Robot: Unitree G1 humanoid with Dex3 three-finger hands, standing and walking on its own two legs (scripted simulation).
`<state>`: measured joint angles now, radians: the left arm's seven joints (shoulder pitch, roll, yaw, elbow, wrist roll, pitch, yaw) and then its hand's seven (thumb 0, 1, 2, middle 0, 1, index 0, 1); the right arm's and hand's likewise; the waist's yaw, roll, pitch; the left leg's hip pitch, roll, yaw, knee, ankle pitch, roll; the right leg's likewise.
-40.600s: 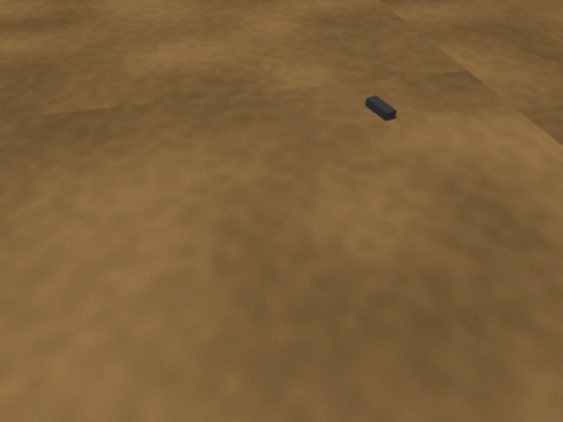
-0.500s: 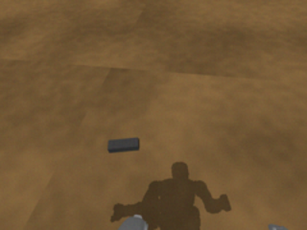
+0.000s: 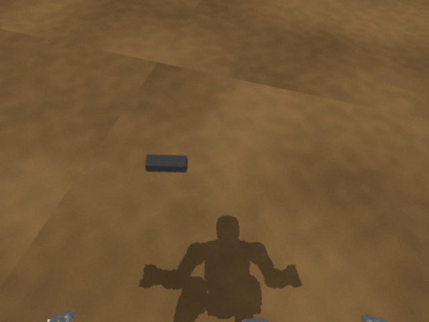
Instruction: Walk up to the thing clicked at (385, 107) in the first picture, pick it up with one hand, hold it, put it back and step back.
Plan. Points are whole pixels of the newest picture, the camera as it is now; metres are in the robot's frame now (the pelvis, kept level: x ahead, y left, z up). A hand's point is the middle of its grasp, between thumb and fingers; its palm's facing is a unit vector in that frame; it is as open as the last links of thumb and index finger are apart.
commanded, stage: step back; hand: left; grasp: from above
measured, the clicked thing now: (166, 163) +0.98 +0.23 -0.74
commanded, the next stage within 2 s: stand in 1.26 s
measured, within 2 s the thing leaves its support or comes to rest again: neither
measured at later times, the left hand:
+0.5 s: hand out of the picture -0.04 +0.27 -0.14, palm faces +0.03 -0.91 -0.41, open 7.4 cm
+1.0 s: hand out of the picture +0.02 +0.23 -0.14, palm faces +0.06 -0.93 -0.37, open 7.4 cm
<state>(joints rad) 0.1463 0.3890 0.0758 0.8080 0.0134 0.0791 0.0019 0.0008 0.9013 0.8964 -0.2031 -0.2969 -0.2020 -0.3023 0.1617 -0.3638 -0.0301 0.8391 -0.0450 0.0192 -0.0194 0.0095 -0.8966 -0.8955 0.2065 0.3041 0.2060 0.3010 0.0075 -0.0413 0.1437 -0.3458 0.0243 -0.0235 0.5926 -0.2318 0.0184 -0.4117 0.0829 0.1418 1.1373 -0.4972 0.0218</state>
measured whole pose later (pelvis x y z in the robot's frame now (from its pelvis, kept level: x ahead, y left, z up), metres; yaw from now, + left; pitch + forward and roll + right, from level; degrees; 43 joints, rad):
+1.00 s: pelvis -0.05 -0.04 +0.00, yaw +4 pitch -2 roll -1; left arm 0.15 0.34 0.04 0.97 0.03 -0.04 -0.01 0.00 0.90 0.90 -0.21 -0.30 -0.21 -0.30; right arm 0.22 -0.39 -0.04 1.00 -0.03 0.00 0.00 0.01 -0.90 -0.90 0.20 0.30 0.20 0.30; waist 0.01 0.04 0.08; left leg -0.32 0.02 -0.06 0.70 -0.43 0.00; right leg -0.26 -0.02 -0.07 0.60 -0.31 -0.01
